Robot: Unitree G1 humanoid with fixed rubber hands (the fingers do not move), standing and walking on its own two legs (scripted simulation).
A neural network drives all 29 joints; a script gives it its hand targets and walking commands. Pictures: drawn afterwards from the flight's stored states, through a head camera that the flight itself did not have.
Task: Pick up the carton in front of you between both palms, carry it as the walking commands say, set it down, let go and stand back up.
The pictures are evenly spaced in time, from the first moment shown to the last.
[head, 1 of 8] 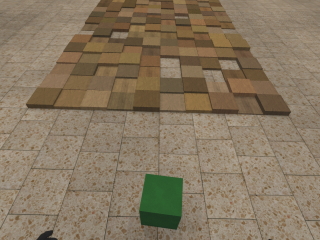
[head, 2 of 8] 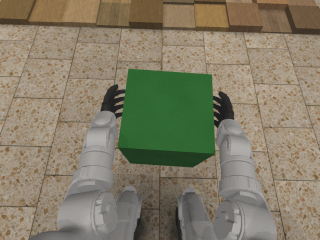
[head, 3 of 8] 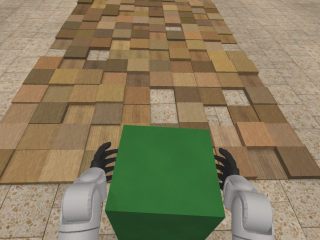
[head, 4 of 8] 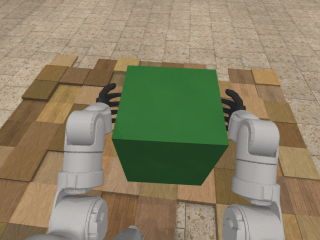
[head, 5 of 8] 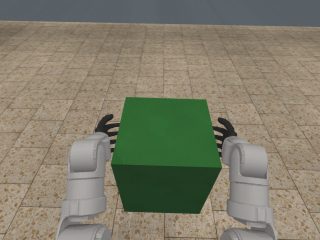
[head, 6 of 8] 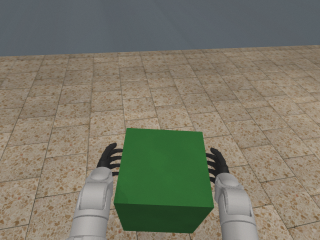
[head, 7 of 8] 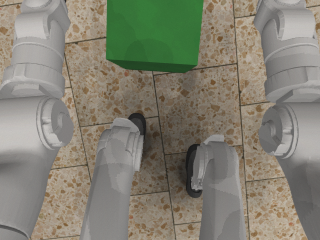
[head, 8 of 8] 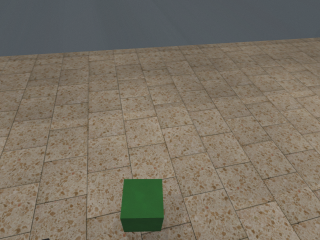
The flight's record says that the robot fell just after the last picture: no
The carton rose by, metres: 0.80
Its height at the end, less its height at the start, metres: +0.00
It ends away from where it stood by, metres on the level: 6.97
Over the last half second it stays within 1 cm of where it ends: yes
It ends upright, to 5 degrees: yes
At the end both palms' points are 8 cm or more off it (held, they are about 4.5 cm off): yes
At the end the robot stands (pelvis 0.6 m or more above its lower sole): yes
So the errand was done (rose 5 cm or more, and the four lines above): yes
